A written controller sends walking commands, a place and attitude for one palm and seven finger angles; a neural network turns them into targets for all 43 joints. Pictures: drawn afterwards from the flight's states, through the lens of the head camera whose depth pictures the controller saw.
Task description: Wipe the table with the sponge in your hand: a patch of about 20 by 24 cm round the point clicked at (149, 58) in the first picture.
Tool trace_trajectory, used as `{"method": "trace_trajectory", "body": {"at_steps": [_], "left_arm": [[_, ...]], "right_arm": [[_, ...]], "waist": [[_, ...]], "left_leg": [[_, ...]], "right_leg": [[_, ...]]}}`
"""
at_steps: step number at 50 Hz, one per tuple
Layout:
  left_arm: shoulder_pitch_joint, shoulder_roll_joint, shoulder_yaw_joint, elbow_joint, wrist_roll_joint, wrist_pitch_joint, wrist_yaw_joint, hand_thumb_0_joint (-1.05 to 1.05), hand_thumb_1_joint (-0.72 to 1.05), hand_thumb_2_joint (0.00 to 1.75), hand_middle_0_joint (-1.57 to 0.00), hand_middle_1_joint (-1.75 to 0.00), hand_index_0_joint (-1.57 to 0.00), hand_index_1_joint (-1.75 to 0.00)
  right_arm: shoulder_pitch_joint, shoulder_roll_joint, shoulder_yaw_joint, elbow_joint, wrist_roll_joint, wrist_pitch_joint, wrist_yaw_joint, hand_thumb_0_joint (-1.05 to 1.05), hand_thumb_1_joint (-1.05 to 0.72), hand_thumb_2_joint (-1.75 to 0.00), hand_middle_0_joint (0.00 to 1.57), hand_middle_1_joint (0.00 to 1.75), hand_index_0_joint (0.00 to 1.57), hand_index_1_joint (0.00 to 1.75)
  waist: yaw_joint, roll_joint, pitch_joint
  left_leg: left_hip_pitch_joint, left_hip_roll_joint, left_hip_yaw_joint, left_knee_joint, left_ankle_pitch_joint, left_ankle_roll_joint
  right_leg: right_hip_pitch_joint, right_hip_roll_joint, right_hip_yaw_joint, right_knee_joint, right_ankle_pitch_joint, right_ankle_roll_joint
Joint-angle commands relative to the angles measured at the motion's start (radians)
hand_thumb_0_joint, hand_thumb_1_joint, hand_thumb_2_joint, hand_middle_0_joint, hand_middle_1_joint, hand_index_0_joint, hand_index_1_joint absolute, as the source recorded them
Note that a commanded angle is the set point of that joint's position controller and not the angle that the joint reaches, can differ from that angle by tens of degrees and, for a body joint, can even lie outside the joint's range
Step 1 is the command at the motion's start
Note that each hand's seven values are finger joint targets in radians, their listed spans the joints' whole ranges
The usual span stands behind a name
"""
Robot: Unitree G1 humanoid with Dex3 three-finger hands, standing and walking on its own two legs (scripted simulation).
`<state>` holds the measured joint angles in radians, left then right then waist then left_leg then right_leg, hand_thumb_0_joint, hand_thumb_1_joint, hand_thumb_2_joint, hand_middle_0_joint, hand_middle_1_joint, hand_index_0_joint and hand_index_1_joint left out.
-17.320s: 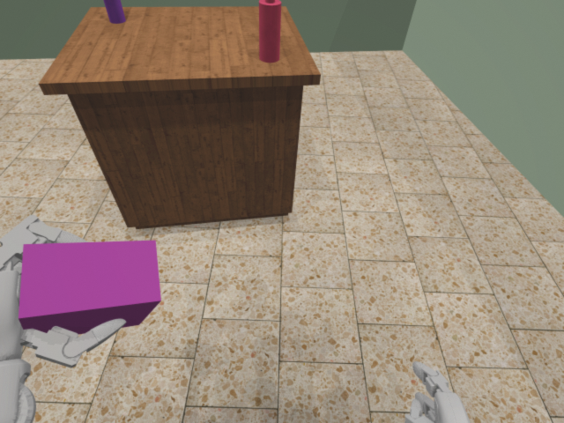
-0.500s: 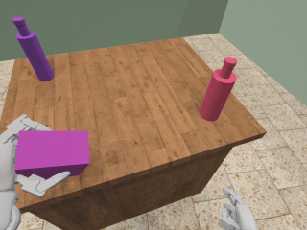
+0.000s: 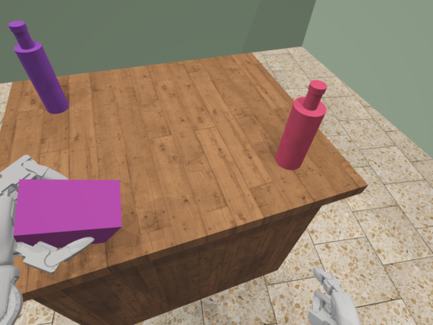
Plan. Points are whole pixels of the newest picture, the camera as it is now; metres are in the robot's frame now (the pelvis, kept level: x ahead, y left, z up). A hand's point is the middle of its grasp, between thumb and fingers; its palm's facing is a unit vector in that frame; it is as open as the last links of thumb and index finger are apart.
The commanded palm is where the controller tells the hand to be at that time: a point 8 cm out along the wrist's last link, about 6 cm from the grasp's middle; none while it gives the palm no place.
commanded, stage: shuffle to correct the standing spot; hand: left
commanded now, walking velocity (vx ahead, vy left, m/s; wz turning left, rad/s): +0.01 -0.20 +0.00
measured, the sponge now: (83, 215) +0.23 +0.22 +0.13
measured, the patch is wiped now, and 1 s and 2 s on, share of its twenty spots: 0.00 0.00 0.00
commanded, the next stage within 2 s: come to a stop and stand still in 0.44 s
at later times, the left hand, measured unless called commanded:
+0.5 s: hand (102, 212) +0.23 +0.19 +0.15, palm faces +0.31 -0.85 -0.42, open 10.4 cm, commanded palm +0.17 +0.23 +0.17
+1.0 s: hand (51, 181) +0.25 +0.26 +0.18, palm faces +0.47 -0.78 -0.42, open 10.4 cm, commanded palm +0.16 +0.25 +0.17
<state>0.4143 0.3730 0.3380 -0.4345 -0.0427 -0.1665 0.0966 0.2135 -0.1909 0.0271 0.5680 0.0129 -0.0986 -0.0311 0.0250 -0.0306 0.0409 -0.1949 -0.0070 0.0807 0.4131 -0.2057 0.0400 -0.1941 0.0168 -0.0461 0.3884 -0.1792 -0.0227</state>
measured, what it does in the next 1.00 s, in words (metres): stands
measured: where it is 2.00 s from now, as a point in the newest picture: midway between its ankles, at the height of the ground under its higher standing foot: outside the picture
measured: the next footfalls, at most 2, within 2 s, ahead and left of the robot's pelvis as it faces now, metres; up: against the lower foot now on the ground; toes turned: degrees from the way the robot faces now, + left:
none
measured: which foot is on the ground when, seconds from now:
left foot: down 0.00-1.00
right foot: down 0.00-1.00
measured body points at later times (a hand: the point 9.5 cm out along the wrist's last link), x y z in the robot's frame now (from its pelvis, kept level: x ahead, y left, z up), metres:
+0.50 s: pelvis +0.01 -0.05 -0.01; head +0.04 -0.05 +0.44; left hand +0.21 +0.23 +0.18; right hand +0.19 -0.29 -0.08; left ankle +0.01 +0.09 -0.74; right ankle +0.02 -0.10 -0.74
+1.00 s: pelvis +0.00 -0.03 +0.00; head +0.04 -0.03 +0.44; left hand +0.22 +0.30 +0.20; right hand +0.18 -0.26 -0.09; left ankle +0.01 +0.09 -0.74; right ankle +0.02 -0.10 -0.74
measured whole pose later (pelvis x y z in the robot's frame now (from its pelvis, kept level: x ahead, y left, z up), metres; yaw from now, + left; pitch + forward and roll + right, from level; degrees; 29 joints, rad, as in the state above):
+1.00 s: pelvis +0.00 -0.03 +0.00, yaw -1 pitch +0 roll -1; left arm 0.23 0.44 0.46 -0.30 -0.06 -0.19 0.10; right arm 0.18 -0.23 0.00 0.58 0.02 -0.11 -0.01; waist 0.04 0.01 0.08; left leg -0.24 0.04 0.07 0.47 -0.23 0.00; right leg -0.23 0.06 -0.05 0.41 -0.19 -0.05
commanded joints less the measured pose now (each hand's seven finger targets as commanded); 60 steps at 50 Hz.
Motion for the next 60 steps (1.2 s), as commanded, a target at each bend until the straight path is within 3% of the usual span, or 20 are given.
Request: {"method": "trace_trajectory", "body": {"at_steps": [1,7,14,24,27,32,37,41,42,43,44,45,46,48,49,53,54,56,59,60], "left_arm": [[-0.112,0.154,0.088,-0.243,-0.014,-0.072,0.014,0.0,0.1,1.3,-1.2,-1.6,-1.2,-1.6],[-0.075,0.157,0.1,-0.235,-0.024,-0.06,0.003,0.0,0.1,1.3,-1.2,-1.6,-1.2,-1.6],[-0.049,0.203,0.141,-0.3,-0.038,-0.05,-0.002,0.0,0.1,1.3,-1.2,-1.6,-1.2,-1.6],[-0.003,0.206,0.155,-0.278,-0.061,-0.024,0.006,0.0,0.1,1.3,-1.2,-1.6,-1.2,-1.6],[-0.002,0.198,0.151,-0.277,-0.064,-0.021,0.008,0.0,0.1,1.3,-1.2,-1.6,-1.2,-1.6],[0.028,0.193,0.151,-0.279,-0.052,-0.026,0.04,0.0,0.1,1.3,-1.2,-1.6,-1.2,-1.6],[0.008,0.183,0.129,-0.276,-0.038,-0.029,0.052,0.0,0.1,1.3,-1.2,-1.6,-1.2,-1.6],[-0.004,0.173,0.113,-0.243,-0.033,-0.02,0.05,0.0,0.1,1.3,-1.2,-1.6,-1.2,-1.6],[-0.956,0.923,0.667,-0.404,0.097,-0.115,0.04,0.0,0.1,1.3,-1.2,-1.6,-1.2,-1.6],[-0.456,0.367,0.293,0.121,0.023,-0.089,-0.01,0.0,0.1,1.3,-1.2,-1.6,-1.2,-1.6],[-0.269,0.309,0.271,0.011,-0.031,-0.077,0.02,0.0,0.1,1.3,-1.2,-1.6,-1.2,-1.6],[-0.241,0.185,0.165,0.105,-0.013,-0.071,0.007,0.0,0.1,1.3,-1.2,-1.6,-1.2,-1.6],[-0.197,0.15,0.107,0.018,-0.02,-0.088,-0.009,0.0,0.1,1.3,-1.2,-1.6,-1.2,-1.6],[-0.072,0.114,0.054,-0.096,-0.026,-0.092,-0.011,0.0,0.1,1.3,-1.2,-1.6,-1.2,-1.6],[-0.009,0.065,0.015,-0.113,-0.033,-0.086,-0.011,0.0,0.1,1.3,-1.2,-1.6,-1.2,-1.6],[-0.024,0.18,0.112,-0.25,-0.005,-0.077,0.006,0.0,0.1,1.3,-1.2,-1.6,-1.2,-1.6],[-0.034,0.258,0.192,-0.278,-0.002,-0.079,0.019,0.0,0.1,1.3,-1.2,-1.6,-1.2,-1.6],[-0.074,0.238,0.198,-0.298,-0.007,-0.09,0.022,0.0,0.1,1.3,-1.2,-1.6,-1.2,-1.6],[-0.143,0.271,0.232,-0.321,-0.003,-0.098,0.034,0.0,0.1,1.3,-1.2,-1.6,-1.2,-1.6],[-0.155,0.224,0.19,-0.31,-0.004,-0.101,0.03,0.0,0.1,1.3,-1.2,-1.6,-1.2,-1.6]], "right_arm": [[-0.103,-0.127,-0.062,-0.176,0.007,-0.059,-0.005,0.0,-0.9,-0.9,0.2,0.3,0.2,0.3],[-0.092,-0.13,-0.069,-0.185,0.004,-0.047,0.005,0.0,-0.9,-0.9,0.2,0.3,0.2,0.3],[-0.11,-0.127,-0.071,-0.193,0.011,-0.042,0.003,0.0,-0.9,-0.9,0.2,0.3,0.2,0.3],[-0.097,-0.13,-0.083,-0.178,0.017,-0.034,-0.007,0.0,-0.9,-0.9,0.2,0.3,0.2,0.3],[-0.08,-0.134,-0.089,-0.178,0.013,-0.032,-0.01,0.0,-0.9,-0.9,0.2,0.3,0.2,0.3],[-0.107,-0.128,-0.069,-0.169,0.024,-0.033,-0.01,0.0,-0.9,-0.9,0.2,0.3,0.2,0.3],[-0.119,-0.138,-0.062,-0.152,0.02,-0.03,-0.015,0.0,-0.9,-0.9,0.2,0.3,0.2,0.3],[-0.119,-0.144,-0.065,-0.152,0.02,-0.027,-0.017,0.0,-0.9,-0.9,0.2,0.3,0.2,0.3],[0.088,-0.148,-0.108,-0.092,-0.008,-0.089,-0.032,0.0,-0.9,-0.9,0.2,0.3,0.2,0.3],[-0.014,-0.083,-0.07,-0.077,-0.004,-0.081,-0.026,0.0,-0.9,-0.9,0.2,0.3,0.2,0.3],[-0.114,-0.127,-0.087,-0.141,0.024,-0.061,-0.008,0.0,-0.9,-0.9,0.2,0.3,0.2,0.3],[-0.054,-0.132,-0.09,-0.126,0.02,-0.063,-0.009,0.0,-0.9,-0.9,0.2,0.3,0.2,0.3],[-0.059,-0.138,-0.081,-0.143,0.014,-0.065,-0.002,0.0,-0.9,-0.9,0.2,0.3,0.2,0.3],[-0.069,-0.141,-0.076,-0.146,0.018,-0.069,0.02,0.0,-0.9,-0.9,0.2,0.3,0.2,0.3],[-0.101,-0.131,-0.07,-0.145,0.028,-0.073,0.033,0.0,-0.9,-0.9,0.2,0.3,0.2,0.3],[-0.116,-0.141,-0.065,-0.171,0.003,-0.08,0.021,0.0,-0.9,-0.9,0.2,0.3,0.2,0.3],[-0.147,-0.143,-0.057,-0.165,0.003,-0.077,0.014,0.0,-0.9,-0.9,0.2,0.3,0.2,0.3],[-0.133,-0.134,-0.056,-0.182,-0.003,-0.077,-0.001,0.0,-0.9,-0.9,0.2,0.3,0.2,0.3],[-0.14,-0.134,-0.051,-0.172,0.0,-0.084,-0.009,0.0,-0.9,-0.9,0.2,0.3,0.2,0.3],[-0.126,-0.127,-0.051,-0.172,-0.004,-0.083,-0.01,0.0,-0.9,-0.9,0.2,0.3,0.2,0.3]], "waist": [[-0.009,0.162,-0.123],[-0.011,0.1,-0.149],[-0.013,0.127,-0.178],[-0.022,0.033,-0.179],[-0.023,-0.003,-0.18],[-0.015,0.032,-0.167],[-0.008,0.058,-0.153],[-0.01,0.029,-0.159],[-0.008,-0.185,0.064],[-0.003,-0.137,-0.145],[0.036,0.03,-0.155],[0.012,0.04,-0.154],[0.023,0.102,-0.179],[0.028,0.092,-0.198],[0.026,0.078,-0.212],[0.016,-0.058,-0.158],[0.016,-0.039,-0.156],[0.006,0.013,-0.142],[0.007,0.193,-0.143],[0.005,0.223,-0.138]], "left_leg": [[0.024,0.172,-0.192,-0.137,0.033,-0.035],[0.028,0.172,-0.164,-0.072,0.11,-0.027],[0.053,0.172,-0.144,-0.01,0.209,-0.023],[0.011,0.118,-0.089,0.108,0.027,-0.019],[-0.003,0.096,-0.067,0.16,-0.01,-0.016],[-0.038,0.063,-0.078,0.153,-0.001,-0.008],[-0.022,0.071,-0.102,0.094,0.055,0.001],[0.021,0.089,-0.121,0.055,0.117,0.004],[-0.042,0.012,0.073,0.146,0.051,-0.037],[-0.052,-0.032,0.004,0.087,0.051,-0.01],[-0.013,0.009,-0.033,0.084,0.072,-0.018],[-0.011,0.022,-0.022,0.097,0.065,-0.027],[0.008,0.026,-0.032,0.048,0.055,-0.02],[0.017,0.05,-0.038,0.017,0.069,-0.003],[0.046,0.068,-0.044,0.017,0.087,0.005],[0.012,0.074,-0.085,-0.018,0.038,-0.008],[0.031,0.081,-0.091,-0.031,0.023,-0.01],[0.002,0.088,-0.123,-0.056,0.031,-0.005],[-0.007,0.12,-0.149,-0.103,0.048,-0.007],[-0.027,0.134,-0.159,-0.108,0.052,-0.002]], "right_leg": [[0.019,-0.045,0.063,-0.008,0.051,0.0],[0.024,-0.054,0.07,-0.016,0.112,-0.003],[0.017,-0.062,0.078,-0.002,0.172,-0.009],[-0.031,-0.126,0.171,-0.055,0.146,-0.023],[-0.046,-0.156,0.202,-0.083,0.118,-0.013],[0.013,-0.193,0.259,-0.133,0.147,0.044],[0.045,-0.175,0.222,-0.125,0.175,0.071],[0.047,-0.149,0.17,-0.085,0.201,0.054],[-0.166,-0.07,0.145,-0.257,0.391,0.26],[0.045,-0.114,0.126,-0.097,0.416,0.153],[0.065,-0.143,0.19,-0.056,0.393,0.096],[0.056,-0.164,0.213,-0.055,0.333,0.044],[0.069,-0.153,0.205,-0.051,0.293,0.053],[0.094,-0.123,0.167,-0.046,0.197,0.094],[0.084,-0.104,0.146,-0.018,0.181,0.088],[0.03,-0.084,0.117,-0.058,0.024,0.028],[0.004,-0.076,0.109,-0.05,-0.003,0.014],[0.024,-0.071,0.094,-0.013,0.018,0.002],[0.047,-0.048,0.063,0.067,0.056,0.003],[0.063,-0.049,0.044,0.076,0.053,0.003]]}}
